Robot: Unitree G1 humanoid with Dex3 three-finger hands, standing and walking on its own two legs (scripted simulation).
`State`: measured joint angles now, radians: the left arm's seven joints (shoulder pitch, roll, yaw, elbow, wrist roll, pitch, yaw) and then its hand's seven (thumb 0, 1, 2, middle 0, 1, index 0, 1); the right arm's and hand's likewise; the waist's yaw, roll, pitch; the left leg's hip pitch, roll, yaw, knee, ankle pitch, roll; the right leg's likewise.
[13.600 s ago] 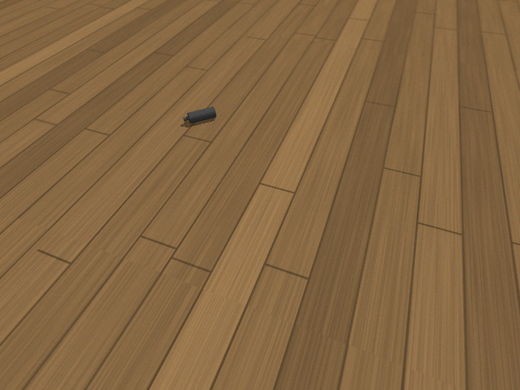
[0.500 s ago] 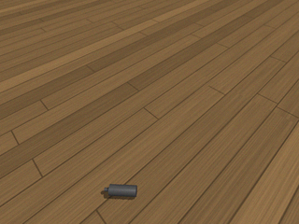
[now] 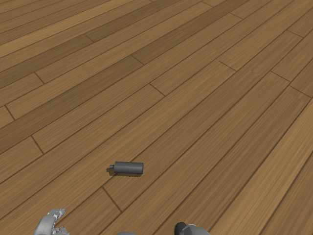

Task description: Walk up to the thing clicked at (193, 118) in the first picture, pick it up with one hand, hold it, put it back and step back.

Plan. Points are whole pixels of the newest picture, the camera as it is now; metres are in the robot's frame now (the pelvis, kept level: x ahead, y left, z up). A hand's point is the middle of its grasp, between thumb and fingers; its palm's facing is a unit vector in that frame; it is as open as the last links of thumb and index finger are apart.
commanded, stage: walk up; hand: left
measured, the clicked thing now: (126, 167) +0.53 +0.21 -0.73
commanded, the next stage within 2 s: stand in 1.70 s
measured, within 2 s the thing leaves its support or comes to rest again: neither
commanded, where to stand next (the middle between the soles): +0.11 -0.03 m, yaw -1 degrees
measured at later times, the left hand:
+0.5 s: hand out of the picture +0.07 +0.23 -0.14, palm faces -0.08 -0.92 -0.38, open 7.4 cm
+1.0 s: hand (73, 226) +0.16 +0.25 -0.16, palm faces -0.03 -0.91 -0.41, open 7.4 cm
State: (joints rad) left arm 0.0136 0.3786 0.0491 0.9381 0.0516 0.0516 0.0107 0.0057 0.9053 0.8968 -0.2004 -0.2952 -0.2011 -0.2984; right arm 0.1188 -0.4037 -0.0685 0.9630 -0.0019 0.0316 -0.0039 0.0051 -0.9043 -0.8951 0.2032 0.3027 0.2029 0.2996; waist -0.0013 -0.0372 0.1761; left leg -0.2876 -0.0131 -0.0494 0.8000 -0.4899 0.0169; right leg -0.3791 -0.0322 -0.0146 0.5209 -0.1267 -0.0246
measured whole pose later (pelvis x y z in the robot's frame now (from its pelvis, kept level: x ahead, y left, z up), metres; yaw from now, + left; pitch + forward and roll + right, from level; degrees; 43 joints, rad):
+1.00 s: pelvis +0.04 -0.01 -0.01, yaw -1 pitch -3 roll +0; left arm 0.12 0.38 0.03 0.79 -0.04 0.03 0.06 0.01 0.91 0.90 -0.20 -0.30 -0.20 -0.30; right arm 0.11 -0.37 -0.07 0.73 -0.01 0.06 0.02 0.01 -0.90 -0.89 0.21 0.30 0.21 0.30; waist -0.02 0.00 0.28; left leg -0.40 -0.05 -0.03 0.61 -0.16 0.04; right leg -0.44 0.06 0.10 1.27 -0.61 -0.02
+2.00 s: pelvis -0.02 +0.00 +0.00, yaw +1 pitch -5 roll +0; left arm 0.25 0.35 0.00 0.97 0.02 0.00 -0.02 0.01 0.91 0.90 -0.20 -0.29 -0.20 -0.30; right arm 0.15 -0.34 -0.01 0.93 0.00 -0.01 0.01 0.01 -0.90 -0.89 0.21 0.30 0.21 0.30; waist 0.02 -0.01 0.08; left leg -0.16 0.00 0.02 0.53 -0.29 0.01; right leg -0.24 -0.02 0.05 0.53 -0.20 0.02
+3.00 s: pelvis -0.06 +0.01 -0.01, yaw +2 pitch -1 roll +0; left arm 0.02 0.40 0.04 0.97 0.02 0.06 0.01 0.01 0.90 0.90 -0.20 -0.30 -0.20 -0.30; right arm 0.07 -0.41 -0.05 1.01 0.00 0.04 0.01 0.00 -0.90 -0.90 0.20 0.30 0.20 0.30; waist -0.01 -0.02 0.19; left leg -0.29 -0.03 -0.01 0.69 -0.39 0.04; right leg -0.40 -0.04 0.03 0.58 -0.16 0.02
